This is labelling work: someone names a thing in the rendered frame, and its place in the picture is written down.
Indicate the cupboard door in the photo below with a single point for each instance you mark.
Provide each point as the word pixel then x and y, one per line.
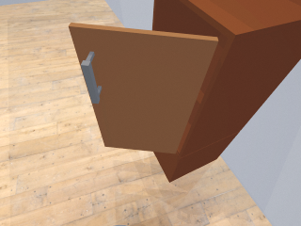
pixel 150 82

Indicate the handle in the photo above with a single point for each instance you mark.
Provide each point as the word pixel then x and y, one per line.
pixel 93 90

